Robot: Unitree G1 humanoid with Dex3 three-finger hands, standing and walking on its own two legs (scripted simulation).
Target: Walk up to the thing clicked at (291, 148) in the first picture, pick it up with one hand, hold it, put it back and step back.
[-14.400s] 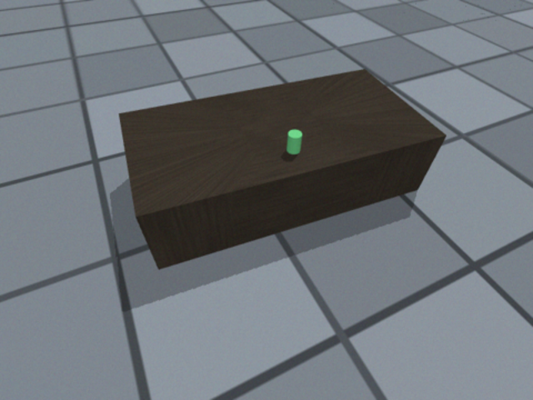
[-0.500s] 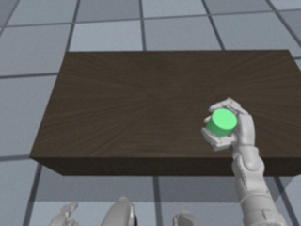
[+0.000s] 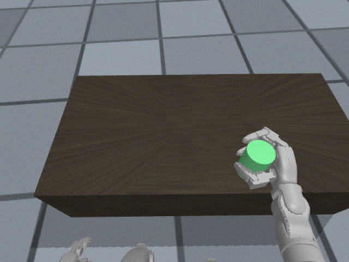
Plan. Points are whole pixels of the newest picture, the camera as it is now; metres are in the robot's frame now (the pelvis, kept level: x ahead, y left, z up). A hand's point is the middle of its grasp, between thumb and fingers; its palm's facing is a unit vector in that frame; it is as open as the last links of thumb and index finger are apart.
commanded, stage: lift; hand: right
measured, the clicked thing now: (254, 161) +0.35 -0.16 +0.03
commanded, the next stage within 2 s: hold in 0.24 s
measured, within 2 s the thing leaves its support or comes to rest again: neither
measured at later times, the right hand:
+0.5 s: hand (258, 159) +0.34 -0.15 +0.05, palm faces -0.03 +1.00 +0.00, open 8.5 cm
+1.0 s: hand (262, 161) +0.33 -0.16 +0.06, palm faces -0.02 +1.00 +0.00, open 8.5 cm
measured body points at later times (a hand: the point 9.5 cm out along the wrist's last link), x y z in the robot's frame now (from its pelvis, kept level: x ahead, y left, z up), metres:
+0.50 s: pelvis +0.01 +0.00 +0.01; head +0.07 -0.01 +0.46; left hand +0.13 +0.24 -0.10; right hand +0.34 -0.21 +0.05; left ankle +0.05 +0.13 -0.68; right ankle -0.02 -0.10 -0.68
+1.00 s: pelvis +0.01 +0.00 +0.02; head +0.06 +0.00 +0.46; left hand +0.14 +0.25 -0.09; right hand +0.33 -0.21 +0.06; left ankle +0.05 +0.13 -0.68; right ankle -0.02 -0.10 -0.68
